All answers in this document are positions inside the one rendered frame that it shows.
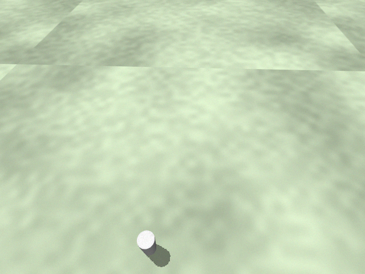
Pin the cup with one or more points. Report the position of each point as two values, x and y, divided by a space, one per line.
146 242

